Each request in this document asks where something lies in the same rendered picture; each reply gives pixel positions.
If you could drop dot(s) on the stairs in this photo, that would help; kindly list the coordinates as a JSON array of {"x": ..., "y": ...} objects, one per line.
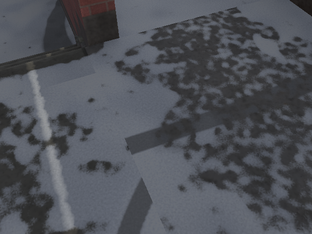
[{"x": 39, "y": 56}]

